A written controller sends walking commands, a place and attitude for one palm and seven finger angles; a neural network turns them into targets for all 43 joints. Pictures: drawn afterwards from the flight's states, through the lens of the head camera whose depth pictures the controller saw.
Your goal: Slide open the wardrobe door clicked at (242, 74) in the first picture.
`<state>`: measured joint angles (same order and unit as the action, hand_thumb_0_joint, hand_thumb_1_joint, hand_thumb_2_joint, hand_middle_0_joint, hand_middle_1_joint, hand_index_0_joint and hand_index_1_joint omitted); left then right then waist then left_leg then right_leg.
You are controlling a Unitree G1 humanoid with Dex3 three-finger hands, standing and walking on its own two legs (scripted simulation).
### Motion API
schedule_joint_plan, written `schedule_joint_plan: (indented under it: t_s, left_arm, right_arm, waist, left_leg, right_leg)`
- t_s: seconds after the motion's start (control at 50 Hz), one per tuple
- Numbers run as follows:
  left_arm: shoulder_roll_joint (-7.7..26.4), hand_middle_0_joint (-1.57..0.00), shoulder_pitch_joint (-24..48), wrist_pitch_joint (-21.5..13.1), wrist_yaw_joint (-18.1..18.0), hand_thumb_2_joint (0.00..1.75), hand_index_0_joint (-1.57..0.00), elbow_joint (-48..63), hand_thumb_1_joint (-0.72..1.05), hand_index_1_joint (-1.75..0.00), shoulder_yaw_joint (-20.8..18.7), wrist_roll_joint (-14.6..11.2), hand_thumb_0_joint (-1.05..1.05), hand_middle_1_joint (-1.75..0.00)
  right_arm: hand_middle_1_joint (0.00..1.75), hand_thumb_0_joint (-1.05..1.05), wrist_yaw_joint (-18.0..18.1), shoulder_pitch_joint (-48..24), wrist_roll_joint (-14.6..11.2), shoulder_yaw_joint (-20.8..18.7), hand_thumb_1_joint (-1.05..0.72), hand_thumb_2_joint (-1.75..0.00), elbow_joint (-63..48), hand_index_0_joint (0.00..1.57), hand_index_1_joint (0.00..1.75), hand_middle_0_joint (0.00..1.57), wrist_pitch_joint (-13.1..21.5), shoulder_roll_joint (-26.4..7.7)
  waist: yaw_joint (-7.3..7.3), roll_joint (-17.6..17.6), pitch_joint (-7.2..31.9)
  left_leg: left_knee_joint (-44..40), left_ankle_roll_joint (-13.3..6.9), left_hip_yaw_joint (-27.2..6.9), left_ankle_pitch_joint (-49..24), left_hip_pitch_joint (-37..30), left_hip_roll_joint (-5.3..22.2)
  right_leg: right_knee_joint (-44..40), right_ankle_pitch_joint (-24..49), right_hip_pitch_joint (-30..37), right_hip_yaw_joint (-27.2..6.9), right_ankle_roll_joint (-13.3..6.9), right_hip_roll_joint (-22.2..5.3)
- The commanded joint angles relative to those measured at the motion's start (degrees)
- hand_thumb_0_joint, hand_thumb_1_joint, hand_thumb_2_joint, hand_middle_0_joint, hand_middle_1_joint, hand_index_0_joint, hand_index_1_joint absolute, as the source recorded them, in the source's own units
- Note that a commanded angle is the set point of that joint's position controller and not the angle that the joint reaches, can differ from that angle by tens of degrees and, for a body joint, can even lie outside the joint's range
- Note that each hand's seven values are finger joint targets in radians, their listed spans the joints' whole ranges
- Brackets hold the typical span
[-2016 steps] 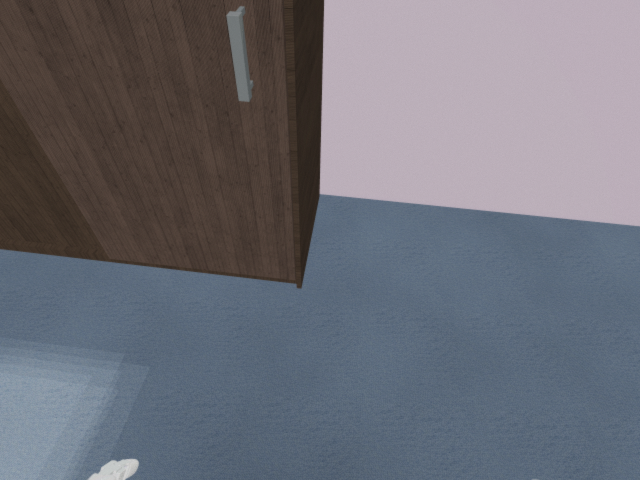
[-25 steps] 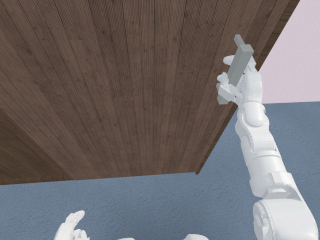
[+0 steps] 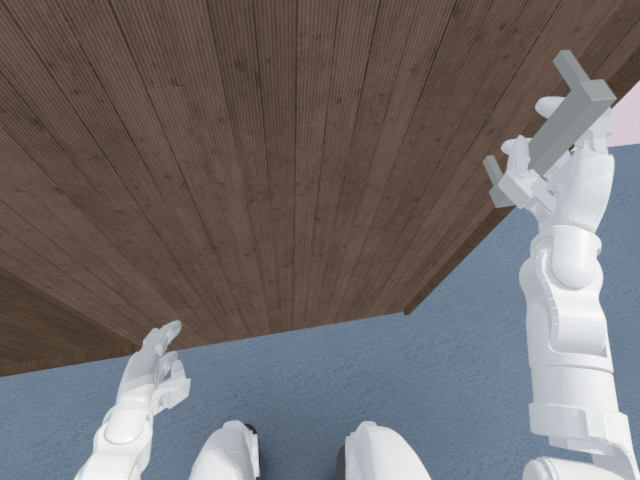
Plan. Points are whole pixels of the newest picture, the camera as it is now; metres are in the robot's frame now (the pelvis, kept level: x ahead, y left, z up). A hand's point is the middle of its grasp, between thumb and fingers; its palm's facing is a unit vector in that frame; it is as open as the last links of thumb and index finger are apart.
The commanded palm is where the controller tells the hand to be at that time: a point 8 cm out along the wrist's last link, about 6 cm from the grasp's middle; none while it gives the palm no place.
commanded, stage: step sideways, sliding the door along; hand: right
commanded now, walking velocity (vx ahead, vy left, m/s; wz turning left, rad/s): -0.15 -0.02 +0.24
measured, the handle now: (531, 138) +0.45 -0.23 +0.13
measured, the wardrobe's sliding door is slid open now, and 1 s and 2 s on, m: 0.02 0.19 0.38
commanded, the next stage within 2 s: none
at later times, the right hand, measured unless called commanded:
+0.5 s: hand (446, 178) +0.40 -0.12 +0.13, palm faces +0.42 +0.90 -0.11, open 7.0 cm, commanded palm +0.35 -0.10 +0.14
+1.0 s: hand (359, 194) +0.37 -0.03 +0.14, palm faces +0.20 +0.98 +0.02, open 6.6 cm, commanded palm +0.33 -0.01 +0.12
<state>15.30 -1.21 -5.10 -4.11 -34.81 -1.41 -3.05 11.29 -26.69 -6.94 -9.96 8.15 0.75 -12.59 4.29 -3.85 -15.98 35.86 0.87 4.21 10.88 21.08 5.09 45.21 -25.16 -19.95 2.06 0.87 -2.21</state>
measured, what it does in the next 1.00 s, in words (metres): steps to the left: right foot, then left foot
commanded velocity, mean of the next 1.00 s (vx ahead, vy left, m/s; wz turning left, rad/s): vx -0.27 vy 0.26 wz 0.14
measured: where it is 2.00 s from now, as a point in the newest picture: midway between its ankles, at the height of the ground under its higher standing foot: outside the picture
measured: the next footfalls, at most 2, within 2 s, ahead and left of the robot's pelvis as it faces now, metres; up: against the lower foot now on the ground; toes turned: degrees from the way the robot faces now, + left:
right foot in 0.02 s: +0.04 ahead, -0.12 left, +0.00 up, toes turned -5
left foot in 0.44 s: +0.15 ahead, +0.19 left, +0.00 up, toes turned +9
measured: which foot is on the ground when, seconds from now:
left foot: down 0.00-0.02, up 0.04-0.42, down 0.44-0.68, up 0.70-1.00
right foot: up 0.00-0.00, down 0.02-0.46, up 0.48-0.68, down 0.70-1.00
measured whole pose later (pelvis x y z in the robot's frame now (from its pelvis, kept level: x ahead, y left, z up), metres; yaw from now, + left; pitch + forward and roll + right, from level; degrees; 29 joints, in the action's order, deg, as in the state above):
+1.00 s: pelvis +0.01 +0.12 +0.02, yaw +10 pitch -2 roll +7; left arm 7.6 -8.5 -6.5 1.4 -32.2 1.2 -0.1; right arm 12.0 -9.1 -2.7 -5.4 -7.4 2.0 -8.5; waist 7.6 -2.5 -12.3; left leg 54.0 2.8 0.6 24.1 22.0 1.8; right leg 24.0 -9.0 -12.0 5.0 4.4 -15.8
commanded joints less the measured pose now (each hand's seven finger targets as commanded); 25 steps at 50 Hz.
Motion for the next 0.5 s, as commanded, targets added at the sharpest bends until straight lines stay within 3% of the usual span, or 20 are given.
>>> schedule_joint_plan:
  t_s: [0.0,0.02,0.04,0.06,0.08,0.1,0.14,0.22,0.3,0.36,0.38,0.4,0.42,0.44,0.46,0.48]
  left_arm:
    - [3.28,-0.20,-0.44,-2.62,1.00,0.90,-0.20,9.34,0.90,-0.30,-2.25,0.22,0.00,-0.30]
    - [3.06,-0.20,-1.70,-2.91,2.68,0.90,-0.20,8.72,0.90,-0.30,-2.62,-0.08,0.00,-0.30]
    - [4.86,-0.20,-0.15,-3.56,3.21,0.90,-0.20,8.86,0.90,-0.30,-3.65,0.01,0.00,-0.30]
    - [2.67,-0.20,-0.11,-4.57,2.80,0.90,-0.20,9.65,0.90,-0.30,-2.71,0.42,0.00,-0.30]
    - [1.58,-0.20,-0.75,-5.02,3.17,0.90,-0.20,9.07,0.90,-0.30,-1.72,0.16,0.00,-0.30]
    - [2.01,-0.20,-1.64,-5.24,3.75,0.90,-0.20,8.85,0.90,-0.30,-1.95,0.43,0.00,-0.30]
    - [2.77,-0.20,-2.91,-5.25,4.14,0.90,-0.20,8.87,0.90,-0.30,-2.23,0.77,0.00,-0.30]
    - [2.19,-0.20,-3.09,-4.98,4.56,0.90,-0.20,10.14,0.90,-0.30,-1.60,1.89,0.00,-0.30]
    - [1.27,-0.20,-1.96,-4.68,4.92,0.90,-0.20,11.16,0.90,-0.30,-0.49,2.43,0.00,-0.30]
    - [0.78,-0.20,-0.55,-4.57,4.74,0.90,-0.20,11.59,0.90,-0.30,0.31,2.20,0.00,-0.30]
    - [0.23,-0.20,-0.27,-4.40,4.83,0.90,-0.20,11.71,0.90,-0.30,0.62,1.76,0.00,-0.30]
    - [-0.43,-0.20,0.24,-4.03,4.60,0.90,-0.20,12.22,0.90,-0.30,0.90,1.32,0.00,-0.30]
    - [-1.72,-0.20,1.20,-3.45,3.69,0.90,-0.20,12.57,0.90,-0.30,1.18,1.03,0.00,-0.30]
    - [-1.96,-0.20,2.60,-3.78,2.96,0.90,-0.20,11.96,0.90,-0.30,1.28,2.04,0.00,-0.30]
    - [-1.06,-0.20,0.07,-3.85,2.77,0.90,-0.20,10.69,0.90,-0.30,0.50,2.08,0.00,-0.30]
    - [-1.13,-0.20,-0.16,-3.46,2.98,0.90,-0.20,10.60,0.90,-0.30,0.40,1.60,0.00,-0.30]
  right_arm:
    - [1.40,0.00,-6.13,-20.46,2.19,22.10,-0.90,-0.90,-33.78,0.45,1.40,0.45,11.91,8.13]
    - [1.40,0.00,-6.36,-19.86,3.00,22.69,-0.90,-0.90,-31.61,0.45,1.40,0.45,11.84,9.19]
    - [1.40,0.00,-6.86,-24.17,3.36,23.37,-0.90,-0.90,-32.23,0.45,1.40,0.45,11.59,9.12]
    - [1.40,0.00,-6.81,-24.01,3.04,25.53,-0.90,-0.90,-34.83,0.45,1.40,0.45,11.74,11.98]
    - [1.40,0.00,-6.71,-24.08,3.63,26.24,-0.90,-0.90,-36.08,0.45,1.40,0.45,11.67,11.48]
    - [1.40,0.00,-6.50,-22.05,3.83,24.67,-0.90,-0.90,-35.44,0.45,1.40,0.45,11.09,9.80]
    - [1.40,0.00,-6.21,-17.25,4.21,23.48,-0.90,-0.90,-33.23,0.45,1.40,0.45,9.93,8.78]
    - [1.40,0.00,-6.33,-12.13,4.70,20.46,-0.90,-0.90,-34.78,0.45,1.40,0.45,9.87,5.26]
    - [1.40,0.00,-6.41,-6.43,4.64,18.90,-0.90,-0.90,-36.29,0.45,1.40,0.45,10.15,3.36]
    - [1.40,0.00,-6.24,-3.01,4.52,15.93,-0.90,-0.90,-38.93,0.45,1.40,0.45,10.54,0.26]
    - [1.40,0.00,-6.17,-0.99,4.53,15.17,-0.90,-0.90,-39.35,0.45,1.40,0.45,10.72,-0.24]
    - [1.40,0.00,-6.08,-0.05,5.02,13.76,-0.90,-0.90,-40.67,0.45,1.40,0.45,11.09,-2.33]
    - [1.40,0.00,-5.63,1.55,5.42,11.65,-0.90,-0.90,-41.06,0.45,1.40,0.45,11.16,-5.38]
    - [1.40,0.00,-4.93,6.56,5.42,9.11,-0.90,-0.90,-39.58,0.45,1.40,0.45,10.19,-6.90]
    - [1.40,0.00,-4.54,12.07,5.08,8.06,-0.90,-0.90,-37.73,0.45,1.40,0.45,9.85,-6.29]
    - [1.40,0.00,-4.87,10.05,4.29,9.74,-0.90,-0.90,-41.36,0.45,1.40,0.45,11.03,-4.71]
  waist:
    - [-4.45,-10.21,43.35]
    - [-4.24,-5.74,44.35]
    - [-4.55,-2.92,40.58]
    - [-5.38,-8.67,38.71]
    - [-5.73,-10.11,35.42]
    - [-5.57,-11.68,34.22]
    - [-5.28,-12.05,33.91]
    - [-4.75,-11.95,33.18]
    - [-4.77,-13.67,30.43]
    - [-4.10,-13.23,30.43]
    - [-3.47,-9.76,31.12]
    - [-2.96,-0.16,32.54]
    - [-2.42,13.74,33.81]
    - [-0.78,21.15,33.40]
    - [-0.86,19.40,33.33]
    - [-1.13,19.88,32.11]
  left_leg:
    - [21.32,1.40,-2.96,15.36,7.86,-2.09]
    - [29.51,0.17,-7.24,23.67,10.09,-2.68]
    - [32.39,-0.61,-8.90,20.72,12.11,-3.04]
    - [31.43,0.02,-7.88,21.97,13.20,-2.43]
    - [31.33,0.17,-6.05,19.71,14.23,-2.07]
    - [29.29,0.18,-4.58,17.99,14.90,-2.10]
    - [25.30,0.22,-2.15,14.49,15.35,-3.12]
    - [15.78,0.54,0.18,10.13,11.86,-4.63]
    - [6.77,0.56,1.10,6.15,8.08,-5.43]
    - [-4.95,0.31,1.75,-2.95,-0.58,-6.06]
    - [-9.59,0.16,1.71,-10.99,-6.23,-5.87]
    - [-12.30,-0.62,-1.37,-32.66,-14.82,-2.61]
    - [-9.26,-5.22,-12.79,-68.95,-25.50,7.75]
    - [-8.92,-8.89,-21.85,-85.55,-26.15,14.23]
    - [-9.34,-7.15,-22.03,-82.63,-24.96,14.96]
    - [-8.65,-6.61,-20.76,-75.63,-25.80,14.86]
  right_leg:
    - [-15.95,79.44,38.91,-19.56,-10.59,-24.66]
    - [-14.12,77.15,40.23,-16.61,-13.39,-25.66]
    - [-14.05,68.60,37.50,-12.08,-12.98,-25.10]
    - [-14.91,67.70,35.38,-12.12,-13.20,-24.13]
    - [-15.74,69.00,36.42,-7.68,-11.81,-21.50]
    - [-15.54,71.45,37.97,-5.75,-10.13,-19.70]
    - [-14.54,74.98,41.85,-2.90,-8.03,-18.23]
    - [-15.09,78.25,44.12,0.28,-5.78,-18.44]
    - [-14.64,78.30,42.51,2.95,-4.28,-19.05]
    - [-8.40,75.41,38.46,5.35,-2.77,-18.32]
    - [-3.78,70.64,34.84,5.40,-2.17,-17.26]
    - [3.42,55.14,26.85,5.83,-1.09,-13.60]
    - [13.59,16.57,10.66,6.92,1.38,-5.27]
    - [20.06,-15.21,1.37,1.10,2.23,1.88]
    - [22.49,-17.50,-0.88,-3.27,2.01,2.02]
    - [22.41,-16.41,-3.28,-4.60,2.15,0.58]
